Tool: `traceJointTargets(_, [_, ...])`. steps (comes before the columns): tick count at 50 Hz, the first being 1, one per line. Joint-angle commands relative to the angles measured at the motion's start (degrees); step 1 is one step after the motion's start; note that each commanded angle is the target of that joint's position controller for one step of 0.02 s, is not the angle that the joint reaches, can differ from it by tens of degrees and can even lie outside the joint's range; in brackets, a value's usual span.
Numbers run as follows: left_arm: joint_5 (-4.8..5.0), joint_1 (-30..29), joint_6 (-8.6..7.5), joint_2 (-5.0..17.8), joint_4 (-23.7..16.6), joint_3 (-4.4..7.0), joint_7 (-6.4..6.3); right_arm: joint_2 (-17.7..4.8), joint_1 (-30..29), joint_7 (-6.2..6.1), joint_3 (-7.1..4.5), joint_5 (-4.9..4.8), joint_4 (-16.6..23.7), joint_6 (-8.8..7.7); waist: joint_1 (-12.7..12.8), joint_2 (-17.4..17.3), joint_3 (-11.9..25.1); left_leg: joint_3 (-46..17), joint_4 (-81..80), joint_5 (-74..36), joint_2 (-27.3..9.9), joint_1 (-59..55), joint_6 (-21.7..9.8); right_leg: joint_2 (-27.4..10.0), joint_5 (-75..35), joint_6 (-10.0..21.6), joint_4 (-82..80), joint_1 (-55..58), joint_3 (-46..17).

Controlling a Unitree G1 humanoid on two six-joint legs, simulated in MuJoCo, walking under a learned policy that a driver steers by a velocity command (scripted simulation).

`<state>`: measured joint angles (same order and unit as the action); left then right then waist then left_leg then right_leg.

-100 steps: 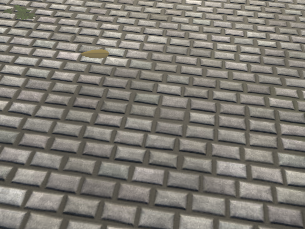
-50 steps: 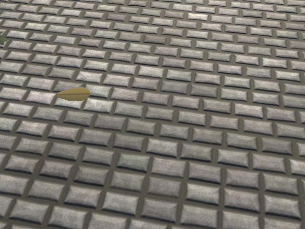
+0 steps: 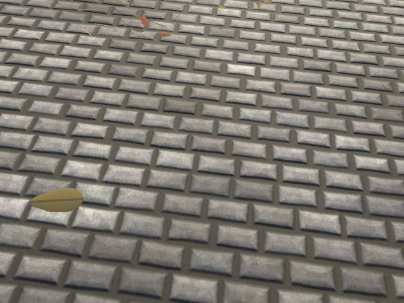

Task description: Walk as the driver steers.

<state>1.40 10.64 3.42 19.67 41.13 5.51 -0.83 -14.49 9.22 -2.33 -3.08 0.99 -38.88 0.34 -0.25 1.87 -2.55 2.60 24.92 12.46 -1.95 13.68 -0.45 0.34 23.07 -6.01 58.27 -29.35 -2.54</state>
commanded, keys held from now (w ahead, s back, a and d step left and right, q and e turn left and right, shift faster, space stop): e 0.20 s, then q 0.80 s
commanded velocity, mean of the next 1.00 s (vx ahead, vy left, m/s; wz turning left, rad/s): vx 0.01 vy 0.00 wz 0.10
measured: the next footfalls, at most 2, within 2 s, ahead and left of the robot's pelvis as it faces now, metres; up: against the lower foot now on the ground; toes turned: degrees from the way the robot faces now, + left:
right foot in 0.16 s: +0.04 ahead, -0.14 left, +0.00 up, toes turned -8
left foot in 0.66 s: +0.02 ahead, +0.09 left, +0.00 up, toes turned +6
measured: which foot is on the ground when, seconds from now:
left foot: down 0.00-0.16, up 0.18-0.64, down 0.66-1.00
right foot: up 0.00-0.14, down 0.16-0.68, up 0.70-1.00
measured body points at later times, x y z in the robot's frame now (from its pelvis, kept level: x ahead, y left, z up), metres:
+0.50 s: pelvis +0.01 -0.05 -0.01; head +0.02 -0.06 +0.44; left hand +0.21 +0.16 -0.10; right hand +0.07 -0.34 -0.13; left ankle +0.02 +0.10 -0.72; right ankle +0.00 -0.14 -0.74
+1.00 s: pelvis +0.00 -0.02 +0.00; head +0.03 +0.02 +0.45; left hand +0.11 +0.29 -0.11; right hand +0.19 -0.28 -0.08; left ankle -0.02 +0.07 -0.74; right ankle +0.04 -0.18 -0.69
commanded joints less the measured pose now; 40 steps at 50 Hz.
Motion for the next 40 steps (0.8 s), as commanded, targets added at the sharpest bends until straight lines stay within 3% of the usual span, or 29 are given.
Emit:
traceJointTargets(1, [-0.07, -3.36, -0.68, 1.40, -6.45, -0.44, 1.02, -11.11, -0.51, -0.34, -3.34, -0.26, 2.99, 0.08, -1.81, -11.71, 6.84, -7.35, -4.94, -25.69, -14.01, -9.29, -12.14, -1.92, -0.69, -0.09, -7.92, 0.05, 2.51])
traceJointTargets(5, [-0.12, -2.43, -0.18, 3.18, -7.55, 0.23, 2.03, -12.85, -0.52, 0.49, -4.10, -1.58, 2.09, 0.02, -1.33, -12.66, 6.89, -6.19, -2.75, -24.67, -15.90, -8.66, -11.28, -1.20, -2.70, 2.67, -18.43, 6.52, 5.51])
traceJointTargets(7, [-0.29, 1.07, -0.03, 3.25, -6.62, 0.74, 2.29, -12.45, -1.52, 0.59, -4.10, -2.78, 1.54, -0.23, 1.18, -11.52, 6.93, -3.50, 2.13, -20.98, -14.67, -5.85, -7.88, 0.42, -11.32, 5.73, -30.01, 13.96, 7.09])
traceJointTargets(8, [-0.52, 3.13, -0.07, 4.94, -6.13, 1.47, 1.76, -10.65, 1.68, 0.83, -3.69, -2.55, 0.07, -0.56, 1.53, -7.48, 7.58, -0.21, 7.73, -14.36, -12.30, -1.22, -3.90, 0.37, -19.38, 7.85, -35.33, 21.14, 4.25])
traceJointTargets(9, [-0.60, 5.16, -0.26, 11.89, -6.86, 3.22, 0.73, -7.34, 3.01, 1.18, -2.69, 0.16, 1.10, -0.78, 0.31, 8.52, 8.94, 5.74, 23.96, 6.69, -6.11, 12.80, 2.30, -12.65, -41.32, 12.98, -36.32, 32.02, -13.49])
traceJointTargets(10, [-2.39, 4.61, -1.18, 14.26, -8.18, 3.25, 0.95, -6.57, -2.38, 0.67, -2.15, 0.89, 4.36, -0.89, 2.62, 15.91, 9.54, 0.52, 36.62, 27.40, 1.76, 24.69, 5.11, -23.29, -49.80, 25.65, -36.81, 30.91, -27.87])
traceJointTargets(11, [-3.10, 4.71, -2.31, 10.28, -8.03, 2.09, 1.27, -9.44, -4.21, 0.43, -2.91, -0.17, 3.78, -0.72, 4.77, 8.03, 11.47, -5.01, 43.32, 26.41, -0.10, 24.36, 4.69, -22.28, -45.08, 26.88, -38.06, 29.25, -23.74])
traceJointTargets(12, [-2.92, 1.67, -3.09, 7.48, -7.64, 1.00, 1.10, -9.76, -3.42, 0.36, -3.14, -1.35, 2.79, -0.28, 2.66, 6.02, 9.53, -5.70, 43.84, 21.85, -1.32, 23.64, 3.90, -18.83, -40.87, 23.49, -37.72, 26.86, -17.66])
traceJointTargets(13, [-2.08, -1.59, -3.33, 5.14, -7.53, 0.30, 0.82, -9.37, -1.43, -0.01, -3.23, -1.35, 0.87, 0.21, 1.10, 3.62, 8.74, -5.91, 41.57, 17.75, -2.14, 22.75, 3.95, -15.56, -36.25, 20.20, -37.66, 25.62, -13.57])
traceJointTargets(14, [-1.42, -3.90, -3.43, 2.85, -7.25, -0.70, 0.54, -9.44, -0.18, -0.26, -3.28, -0.84, -0.13, 0.69, 0.13, 4.35, 8.22, -5.80, 39.81, 13.93, -2.57, 20.64, 4.50, -14.06, -36.16, 18.69, -37.77, 23.93, -10.83])
traceJointTargets(15, [-1.79, -4.72, -3.57, 0.98, -6.75, -1.67, 0.30, -8.53, 1.32, -0.07, -3.05, -0.73, -1.06, 0.91, -0.82, 5.28, 8.61, -5.43, 39.18, 10.64, -2.39, 16.14, 5.04, -12.55, -37.66, 18.23, -38.04, 21.14, -8.15])
traceJointTargets(17, [-2.80, -5.41, -3.90, -1.15, -5.34, -2.58, 0.14, -6.63, 3.52, 0.51, -2.30, -1.29, -2.47, 1.04, -1.55, 5.60, 8.64, -5.14, 31.98, 7.23, -2.56, 10.97, 5.63, -10.84, -35.18, 17.64, -38.93, 19.77, -4.22])
traceJointTargets(19, [-3.19, -5.47, -4.02, -0.11, -4.14, -2.38, -0.03, -5.70, 1.44, 0.88, -1.45, -1.39, -2.35, 1.06, 0.01, 5.78, 6.85, -4.84, 22.93, 6.53, -2.86, 7.56, 5.46, -10.87, -29.81, 17.40, -39.72, 19.27, -3.45])
traceJointTargets(22, [-2.88, -4.47, -3.37, 4.27, -2.50, -1.08, -0.28, -8.71, -0.38, 0.91, -1.85, -1.78, -1.15, 1.30, 1.83, 5.83, 4.12, -3.58, 19.03, 10.36, -2.04, 7.57, 4.93, -14.12, -23.95, 19.56, -40.27, 19.76, -6.87])
traceJointTargets(24, [-2.28, -4.40, -2.82, 5.53, -1.94, -0.51, -0.52, -9.46, -0.14, 0.80, -2.07, -2.10, -0.83, 1.37, 2.15, 5.06, 2.60, -3.26, 19.43, 12.50, -1.83, 9.72, 4.46, -16.22, -23.53, 20.55, -40.21, 20.86, -9.00])
traceJointTargets(29, [-1.73, -6.03, -1.89, 5.17, -1.49, 0.03, -1.30, -7.44, 1.95, 1.45, -1.78, -2.19, -0.95, 1.42, 0.93, 3.61, 4.42, -1.61, 18.44, 14.28, -1.41, 9.18, 3.05, -18.45, -35.85, 20.81, -37.04, 24.73, -7.48])
traceJointTargets(32, [-0.62, -7.73, -1.12, 5.24, -1.21, 0.44, -1.69, -7.03, 5.17, 2.42, -1.87, -2.19, -1.82, 1.41, -1.72, 3.84, 6.06, 1.06, 5.61, 3.66, 0.59, 1.84, 0.36, -16.20, -35.36, 17.04, -32.26, 23.48, -2.37])
traceJointTargets(33, [-0.19, -5.80, -1.10, 4.59, -0.33, 0.54, -1.68, -8.88, 5.55, 2.41, -2.35, -1.71, -1.57, 1.32, -1.80, 1.07, 5.67, -2.48, -1.13, -6.18, -0.20, -1.85, -1.91, -13.26, -27.50, 12.99, -27.97, 20.60, 0.62])
traceJointTargets(34, [-1.98, -5.50, -1.49, 2.03, -1.48, 0.07, -1.43, -15.15, 6.65, 1.63, -3.92, -1.32, -0.87, 1.15, 0.11, -12.55, 6.99, -18.18, -3.64, -25.42, -10.79, -10.03, -6.86, -6.68, -13.33, 7.00, -14.19, 9.53, 7.84])
traceJointTargets(35, [-2.75, -12.45, -1.89, 1.19, -4.43, -0.30, -1.67, -17.30, 8.03, 1.89, -4.29, -0.28, -0.41, 0.54, -3.34, -19.57, 5.40, -32.37, -6.01, -35.64, -20.26, -11.55, -18.08, 3.00, 13.70, 3.55, -3.91, -3.45, 6.17])
traceJointTargets(36, [-2.45, -12.72, -2.06, 2.47, -4.21, 0.22, -1.55, -15.55, 7.84, 2.08, -3.72, 0.62, 0.26, -0.61, -3.75, -11.61, 7.19, -30.65, -6.36, -33.56, -19.87, -12.06, -20.28, 1.40, 16.19, 3.30, 5.96, -5.57, -0.21])
traceJointTargets(37, [-1.53, -10.66, -1.98, 3.10, -3.21, 0.62, -1.26, -14.47, 4.95, 1.94, -3.54, 0.11, 0.43, -1.39, -1.65, -8.52, 6.47, -25.57, -5.59, -30.42, -16.65, -11.77, -17.44, 0.02, 11.43, 3.49, 8.35, -6.54, -1.67])
traceJointTargets(38, [-1.31, -8.79, -1.87, 3.28, -1.85, 0.91, -1.40, -13.69, 1.96, 1.73, -3.49, -0.94, 0.98, -1.53, -0.31, -5.98, 5.59, -22.25, -5.20, -27.06, -13.49, -11.38, -14.44, -0.59, 7.24, 3.17, 7.46, -7.20, -1.81])
traceJointTargets(39, [-1.64, -8.31, -1.80, 4.06, -1.45, 1.19, -1.65, -12.58, 0.41, 1.41, -3.08, -1.84, 1.36, -1.42, 0.11, -6.06, 5.21, -21.30, -5.23, -26.52, -12.39, -11.55, -13.04, -1.26, 3.92, 2.56, 6.21, -7.52, -2.28])
traceJointTargets(40, [-1.65, -7.85, -1.91, 3.46, -1.14, 1.16, -1.64, -11.89, 0.40, 1.07, -2.67, -2.00, 1.52, -1.13, 0.42, -7.01, 5.84, -20.01, -5.17, -28.20, -10.88, -10.50, -12.75, -0.66, 1.48, 1.73, 6.68, -5.49, -1.79])
Keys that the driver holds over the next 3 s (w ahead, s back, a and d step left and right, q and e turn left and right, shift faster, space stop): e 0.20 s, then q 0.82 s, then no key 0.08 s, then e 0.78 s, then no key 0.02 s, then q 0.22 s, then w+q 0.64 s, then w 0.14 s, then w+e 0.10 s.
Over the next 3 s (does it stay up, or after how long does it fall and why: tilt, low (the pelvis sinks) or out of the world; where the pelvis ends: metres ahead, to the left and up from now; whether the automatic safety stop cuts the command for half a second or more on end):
stays up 0.33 -0.07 -0.01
